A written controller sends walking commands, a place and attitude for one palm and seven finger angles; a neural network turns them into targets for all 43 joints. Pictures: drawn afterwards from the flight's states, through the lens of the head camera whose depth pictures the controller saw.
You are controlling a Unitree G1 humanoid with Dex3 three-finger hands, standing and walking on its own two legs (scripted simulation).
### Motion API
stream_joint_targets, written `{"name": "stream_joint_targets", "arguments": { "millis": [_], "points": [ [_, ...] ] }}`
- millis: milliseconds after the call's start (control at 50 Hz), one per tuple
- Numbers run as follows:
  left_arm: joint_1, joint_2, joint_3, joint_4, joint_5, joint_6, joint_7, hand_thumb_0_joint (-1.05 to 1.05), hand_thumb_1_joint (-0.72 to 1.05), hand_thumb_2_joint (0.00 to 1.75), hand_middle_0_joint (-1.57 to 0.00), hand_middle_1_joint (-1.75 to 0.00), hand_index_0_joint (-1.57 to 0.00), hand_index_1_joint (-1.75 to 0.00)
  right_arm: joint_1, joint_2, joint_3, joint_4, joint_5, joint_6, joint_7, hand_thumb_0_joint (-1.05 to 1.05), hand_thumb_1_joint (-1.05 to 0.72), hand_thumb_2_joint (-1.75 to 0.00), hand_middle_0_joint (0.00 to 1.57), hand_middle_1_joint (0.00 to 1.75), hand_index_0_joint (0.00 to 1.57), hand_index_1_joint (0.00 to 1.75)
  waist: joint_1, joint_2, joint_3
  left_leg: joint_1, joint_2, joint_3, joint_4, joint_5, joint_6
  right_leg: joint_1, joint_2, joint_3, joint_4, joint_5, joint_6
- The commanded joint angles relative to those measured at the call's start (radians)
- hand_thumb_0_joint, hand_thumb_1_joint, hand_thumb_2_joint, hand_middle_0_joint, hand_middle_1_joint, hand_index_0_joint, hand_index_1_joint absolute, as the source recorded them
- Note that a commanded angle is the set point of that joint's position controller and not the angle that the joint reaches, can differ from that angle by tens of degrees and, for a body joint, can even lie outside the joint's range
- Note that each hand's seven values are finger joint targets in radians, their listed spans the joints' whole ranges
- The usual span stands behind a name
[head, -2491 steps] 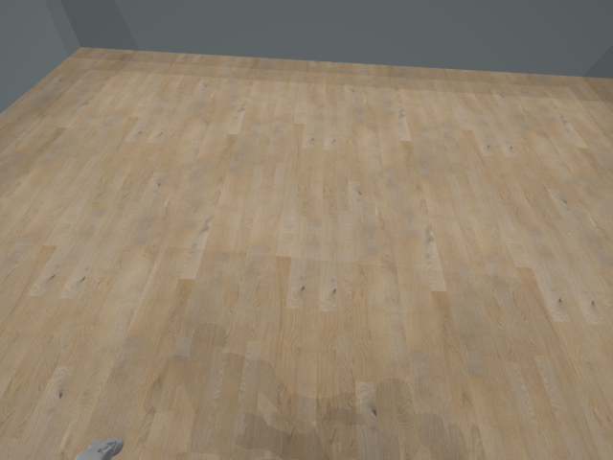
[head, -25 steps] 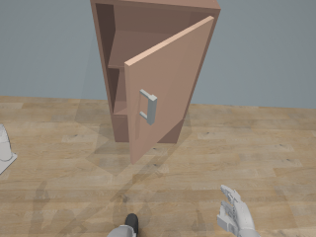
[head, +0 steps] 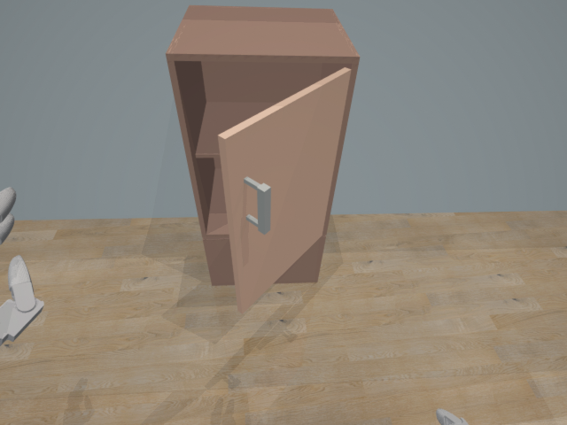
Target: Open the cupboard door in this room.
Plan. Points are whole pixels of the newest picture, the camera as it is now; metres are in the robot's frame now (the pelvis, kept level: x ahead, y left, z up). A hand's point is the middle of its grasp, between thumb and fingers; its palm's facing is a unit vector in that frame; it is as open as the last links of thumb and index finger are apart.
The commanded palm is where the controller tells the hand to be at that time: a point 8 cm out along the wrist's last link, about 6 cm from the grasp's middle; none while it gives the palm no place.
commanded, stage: stop stepping back and stand still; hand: left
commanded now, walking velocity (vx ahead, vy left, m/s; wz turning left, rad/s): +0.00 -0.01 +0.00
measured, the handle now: (257, 205) +0.54 +0.09 -0.01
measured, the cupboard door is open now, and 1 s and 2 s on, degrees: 47 47 47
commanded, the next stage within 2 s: let the arm hang, fingers relaxed in 0.38 s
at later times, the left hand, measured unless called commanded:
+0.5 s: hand (12, 316) +0.19 +0.30 +0.15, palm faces +0.40 -0.79 -0.47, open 7.4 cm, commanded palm none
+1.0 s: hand out of the picture -0.12 +0.21 -0.17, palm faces +0.09 -0.98 -0.19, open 7.2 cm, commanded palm none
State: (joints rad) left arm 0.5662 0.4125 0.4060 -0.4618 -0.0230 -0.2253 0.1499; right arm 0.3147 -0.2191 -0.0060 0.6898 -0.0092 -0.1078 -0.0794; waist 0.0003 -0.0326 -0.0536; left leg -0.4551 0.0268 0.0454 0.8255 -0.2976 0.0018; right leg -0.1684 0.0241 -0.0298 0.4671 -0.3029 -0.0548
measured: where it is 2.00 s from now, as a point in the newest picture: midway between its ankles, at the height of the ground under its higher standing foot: outside the picture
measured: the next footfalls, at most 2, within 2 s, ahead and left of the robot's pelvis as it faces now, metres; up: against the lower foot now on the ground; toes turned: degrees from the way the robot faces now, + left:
left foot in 0.08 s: +0.06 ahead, +0.15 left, +0.00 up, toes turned +4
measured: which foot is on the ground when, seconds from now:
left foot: up 0.00-0.06, down 0.08-1.00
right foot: down 0.00-1.00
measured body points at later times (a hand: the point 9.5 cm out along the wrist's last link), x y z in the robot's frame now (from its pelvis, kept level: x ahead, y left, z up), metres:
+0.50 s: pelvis -0.01 +0.03 +0.00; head +0.00 +0.03 +0.45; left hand +0.16 +0.34 +0.17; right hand +0.17 -0.19 -0.08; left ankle +0.02 +0.15 -0.74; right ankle -0.03 -0.09 -0.74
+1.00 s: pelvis -0.04 +0.04 +0.00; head -0.01 +0.05 +0.45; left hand -0.13 +0.26 -0.16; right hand -0.07 -0.19 -0.16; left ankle +0.02 +0.15 -0.74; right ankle -0.03 -0.08 -0.74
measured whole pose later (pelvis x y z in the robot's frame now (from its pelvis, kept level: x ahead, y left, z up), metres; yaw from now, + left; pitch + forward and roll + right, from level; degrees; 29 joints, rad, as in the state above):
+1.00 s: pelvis -0.04 +0.04 +0.00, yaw +3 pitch -1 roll -1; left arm 0.37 0.17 0.01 1.16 0.01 0.03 0.02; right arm 0.34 -0.15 0.00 1.13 -0.02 0.05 -0.02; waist 0.00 0.01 0.08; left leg -0.31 0.01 0.02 0.47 -0.14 0.02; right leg -0.19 -0.02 -0.08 0.46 -0.25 0.00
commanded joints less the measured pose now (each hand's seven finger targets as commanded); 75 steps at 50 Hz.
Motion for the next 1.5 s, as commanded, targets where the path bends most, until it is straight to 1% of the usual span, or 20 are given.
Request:
{"name": "stream_joint_targets", "arguments": {
  "millis": [0,60,120,180,240,440,460,480,520,560,600,640,700,780,840,880,940,1020,1240,1480],
  "points": [
    [-0.155,0.156,0.096,-0.139,-0.003,-0.043,0.038,0.0,0.9,0.9,-0.2,-0.3,-0.2,-0.3,-0.159,-0.095,-0.035,-0.175,-0.002,-0.087,-0.017,0.0,-0.9,-0.9,0.2,0.3,0.2,0.3,0.0,-0.046,0.059,0.203,-0.008,0.045,-0.336,0.04,0.025,-0.089,-0.199,0.172,-0.13,0.006,-0.048],
    [-0.137,0.157,0.092,-0.212,-0.011,-0.042,0.032,0.0,0.9,0.9,-0.2,-0.3,-0.2,-0.3,-0.167,-0.133,-0.055,-0.201,0.009,-0.084,-0.01,0.0,-0.9,-0.9,0.2,0.3,0.2,0.3,0.007,0.101,-0.013,0.375,0.133,-0.134,-0.374,0.31,0.075,-0.122,-0.079,0.085,0.039,0.18,0.055],
    [-0.107,0.186,0.131,-0.259,-0.003,-0.042,0.022,0.0,0.9,0.9,-0.2,-0.3,-0.2,-0.3,-0.168,-0.105,-0.031,-0.197,0.008,-0.079,0.002,0.0,-0.9,-0.9,0.2,0.3,0.2,0.3,0.002,0.195,-0.014,0.249,0.146,-0.157,-0.43,0.346,0.073,-0.045,-0.027,0.007,0.079,0.128,0.071],
    [-0.06,0.189,0.152,-0.27,-0.009,-0.047,0.026,0.0,0.9,0.9,-0.2,-0.3,-0.2,-0.3,-0.166,-0.099,-0.036,-0.205,0.012,-0.085,0.009,0.0,-0.9,-0.9,0.2,0.3,0.2,0.3,0.0,0.097,-0.054,0.26,0.096,-0.076,-0.344,0.423,0.039,0.017,-0.056,0.055,0.013,0.342,0.054],
    [-0.018,0.167,0.146,-0.245,-0.019,-0.039,0.025,0.0,0.9,0.9,-0.2,-0.3,-0.2,-0.3,-0.159,-0.094,-0.037,-0.212,0.015,-0.069,0.02,0.0,-0.9,-0.9,0.2,0.3,0.2,0.3,-0.009,0.081,-0.1,0.285,0.06,-0.026,-0.313,0.426,0.009,0.047,-0.083,0.095,-0.006,0.486,0.041],
    [-0.051,0.159,0.118,-0.198,-0.03,-0.014,0.014,0.0,0.9,0.9,-0.2,-0.3,-0.2,-0.3,-0.193,-0.095,-0.025,-0.229,0.01,-0.047,0.003,0.0,-0.9,-0.9,0.2,0.3,0.2,0.3,-0.005,0.105,-0.023,0.266,0.059,-0.043,-0.433,0.235,0.007,-0.007,-0.047,0.06,-0.105,0.231,0.064],
    [-0.136,-0.037,-0.338,0.571,0.039,0.113,-0.112,0.0,0.9,0.9,-0.2,-0.3,-0.2,-0.3,-0.255,-0.218,-0.067,0.02,0.022,-0.109,0.092,0.0,-0.9,-0.9,0.2,0.3,0.2,0.3,-0.044,0.122,0.053,0.18,0.095,-0.091,-0.323,0.345,0.011,-0.147,-0.091,-0.012,0.05,0.213,0.044],
    [-0.141,-0.033,-0.288,0.621,0.054,0.198,-0.141,0.0,0.9,0.9,-0.2,-0.3,-0.2,-0.3,-0.182,-0.245,-0.076,0.036,0.013,-0.022,0.095,0.0,-0.9,-0.9,0.2,0.3,0.2,0.3,-0.018,0.137,0.004,0.157,0.124,-0.098,-0.358,0.326,0.03,-0.125,-0.113,0.033,0.04,0.149,0.039],
    [-0.174,-0.053,-0.3,0.717,0.056,0.217,-0.153,0.0,0.9,0.9,-0.2,-0.3,-0.2,-0.3,-0.187,-0.193,-0.046,0.024,-0.002,0.032,0.087,0.0,-0.9,-0.9,0.2,0.3,0.2,0.3,0.001,0.062,0.006,0.05,0.14,-0.16,-0.402,0.16,0.075,-0.077,-0.083,0.009,0.081,0.031,0.036],
    [-0.221,-0.037,-0.315,0.842,0.062,0.211,-0.155,0.0,0.9,0.9,-0.2,-0.3,-0.2,-0.3,-0.197,-0.174,-0.033,0.046,-0.015,0.054,0.086,0.0,-0.9,-0.9,0.2,0.3,0.2,0.3,0.008,-0.089,0.003,0.069,0.092,-0.151,-0.377,0.097,0.057,-0.066,-0.104,0.045,0.009,0.026,0.022],
    [-0.287,-0.036,-0.332,0.984,0.056,0.217,-0.148,0.0,0.9,0.9,-0.2,-0.3,-0.2,-0.3,-0.169,-0.145,-0.025,0.095,-0.02,0.081,0.086,0.0,-0.9,-0.9,0.2,0.3,0.2,0.3,-0.015,-0.159,0.018,0.148,0.041,-0.11,-0.322,0.098,0.037,-0.14,-0.159,0.098,-0.07,-0.023,-0.003],
    [-0.338,-0.042,-0.352,1.108,0.049,0.226,-0.138,0.0,0.9,0.9,-0.2,-0.3,-0.2,-0.3,-0.147,-0.125,-0.018,0.143,-0.025,0.106,0.083,0.0,-0.9,-0.9,0.2,0.3,0.2,0.3,-0.03,-0.112,0.032,0.216,0.026,-0.084,-0.317,0.136,0.024,-0.175,-0.172,0.106,-0.1,-0.027,-0.013],
    [-0.321,-0.059,-0.367,1.272,0.041,0.232,-0.131,0.0,0.9,0.9,-0.2,-0.3,-0.2,-0.3,-0.138,-0.119,-0.006,0.21,-0.025,0.112,0.074,0.0,-0.9,-0.9,0.2,0.3,0.2,0.3,-0.012,0.137,0.052,0.18,0.065,-0.132,-0.43,0.129,0.03,-0.091,-0.118,0.07,-0.06,-0.008,0.014],
    [-0.252,-0.098,-0.362,1.437,0.036,0.229,-0.128,0.0,0.9,0.9,-0.2,-0.3,-0.2,-0.3,-0.096,-0.085,-0.008,0.284,-0.019,0.116,0.057,0.0,-0.9,-0.9,0.2,0.3,0.2,0.3,0.003,0.2,0.06,0.156,0.063,-0.124,-0.468,0.033,0.027,-0.02,-0.116,0.057,-0.099,0.013,0.01],
    [-0.226,-0.115,-0.37,1.507,0.033,0.227,-0.129,0.0,0.9,0.9,-0.2,-0.3,-0.2,-0.3,-0.04,-0.06,-0.013,0.331,-0.016,0.123,0.053,0.0,-0.9,-0.9,0.2,0.3,0.2,0.3,-0.005,0.167,0.078,0.17,0.056,-0.122,-0.477,-0.027,0.025,-0.047,-0.12,0.058,-0.132,-0.033,0.005],
    [-0.217,-0.131,-0.372,1.54,0.033,0.228,-0.127,0.0,0.9,0.9,-0.2,-0.3,-0.2,-0.3,0.002,-0.052,-0.017,0.356,-0.015,0.128,0.05,0.0,-0.9,-0.9,0.2,0.3,0.2,0.3,-0.012,0.079,0.093,0.186,0.06,-0.127,-0.476,-0.039,0.029,-0.076,-0.119,0.046,-0.144,-0.076,0.006],
    [-0.19,-0.152,-0.375,1.571,0.033,0.23,-0.124,0.0,0.9,0.9,-0.2,-0.3,-0.2,-0.3,0.042,-0.036,-0.02,0.384,-0.016,0.13,0.047,0.0,-0.9,-0.9,0.2,0.3,0.2,0.3,-0.014,0.088,0.109,0.185,0.064,-0.137,-0.491,-0.061,0.033,-0.094,-0.111,0.037,-0.136,-0.092,0.009],
    [-0.161,-0.171,-0.375,1.597,0.035,0.23,-0.118,0.0,0.9,0.9,-0.2,-0.3,-0.2,-0.3,0.072,-0.014,-0.021,0.402,-0.016,0.132,0.047,0.0,-0.9,-0.9,0.2,0.3,0.2,0.3,-0.011,0.028,0.136,0.168,0.061,-0.132,-0.492,-0.063,0.037,-0.109,-0.112,0.034,-0.134,-0.112,0.01],
    [-0.158,-0.199,-0.367,1.589,0.038,0.229,-0.11,0.0,0.9,0.9,-0.2,-0.3,-0.2,-0.3,0.075,0.028,-0.023,0.416,-0.02,0.128,0.049,0.0,-0.9,-0.9,0.2,0.3,0.2,0.3,-0.01,0.037,0.183,0.146,0.053,-0.124,-0.492,-0.056,0.035,-0.15,-0.111,0.034,-0.118,-0.117,0.015],
    [-0.192,-0.199,-0.365,1.579,0.036,0.221,-0.112,0.0,0.9,0.9,-0.2,-0.3,-0.2,-0.3,0.045,0.027,-0.022,0.41,-0.019,0.118,0.047,0.0,-0.9,-0.9,0.2,0.3,0.2,0.3,-0.007,0.049,0.152,0.175,0.05,-0.11,-0.484,0.025,0.028,-0.101,-0.122,0.036,-0.123,-0.034,0.015]
  ]
}}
